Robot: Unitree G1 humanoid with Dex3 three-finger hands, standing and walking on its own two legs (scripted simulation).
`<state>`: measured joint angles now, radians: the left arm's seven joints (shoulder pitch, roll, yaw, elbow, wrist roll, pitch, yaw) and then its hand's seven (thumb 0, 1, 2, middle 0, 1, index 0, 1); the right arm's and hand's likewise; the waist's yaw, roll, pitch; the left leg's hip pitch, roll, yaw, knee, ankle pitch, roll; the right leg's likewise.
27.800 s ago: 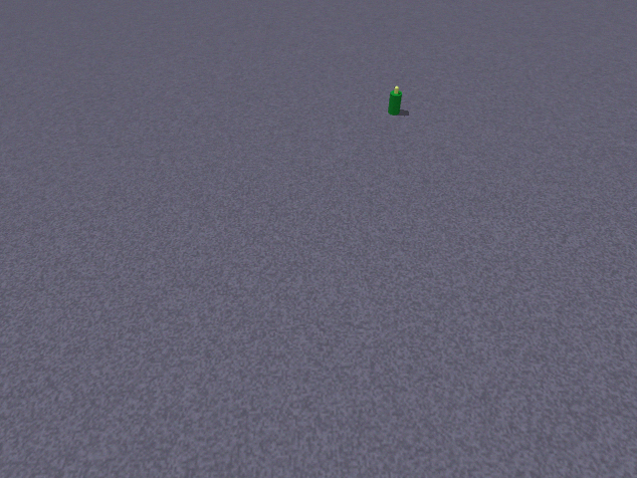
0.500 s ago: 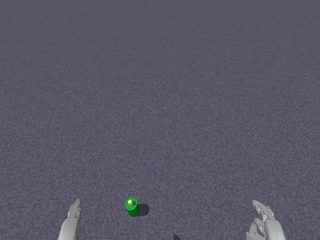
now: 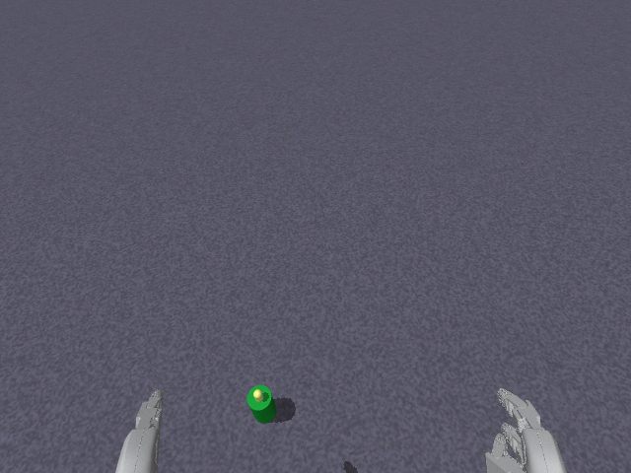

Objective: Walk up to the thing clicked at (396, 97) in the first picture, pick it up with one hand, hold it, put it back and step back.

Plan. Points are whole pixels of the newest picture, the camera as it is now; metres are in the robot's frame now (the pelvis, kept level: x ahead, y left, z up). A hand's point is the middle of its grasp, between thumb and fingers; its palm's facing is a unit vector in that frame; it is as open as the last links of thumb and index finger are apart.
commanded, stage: home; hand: left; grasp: from the side
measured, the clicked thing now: (261, 402) +0.42 +0.20 -0.64
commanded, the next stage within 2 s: stand in 0.62 s
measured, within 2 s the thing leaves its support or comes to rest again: neither
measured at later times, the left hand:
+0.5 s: hand (188, 456) +0.18 +0.19 -0.06, palm faces +0.11 -0.95 -0.29, open 17.4 cm
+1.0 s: hand (186, 458) +0.17 +0.19 -0.06, palm faces +0.11 -0.95 -0.29, open 13.4 cm
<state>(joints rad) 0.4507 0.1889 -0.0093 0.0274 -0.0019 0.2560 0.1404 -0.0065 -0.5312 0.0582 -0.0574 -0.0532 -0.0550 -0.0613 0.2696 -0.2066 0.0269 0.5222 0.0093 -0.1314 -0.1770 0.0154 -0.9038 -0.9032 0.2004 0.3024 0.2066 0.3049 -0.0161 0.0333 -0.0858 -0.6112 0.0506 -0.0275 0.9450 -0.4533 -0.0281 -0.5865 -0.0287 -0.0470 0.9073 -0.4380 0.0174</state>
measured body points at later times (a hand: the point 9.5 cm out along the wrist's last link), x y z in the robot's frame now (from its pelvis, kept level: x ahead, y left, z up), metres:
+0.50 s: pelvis +0.01 +0.00 +0.00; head +0.03 +0.01 +0.45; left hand +0.17 +0.23 -0.04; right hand +0.17 -0.23 -0.08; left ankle +0.02 +0.13 -0.69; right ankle +0.01 -0.13 -0.69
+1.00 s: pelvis +0.01 +0.01 +0.00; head +0.03 +0.01 +0.45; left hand +0.16 +0.24 -0.04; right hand +0.17 -0.23 -0.07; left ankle +0.02 +0.13 -0.69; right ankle +0.01 -0.13 -0.69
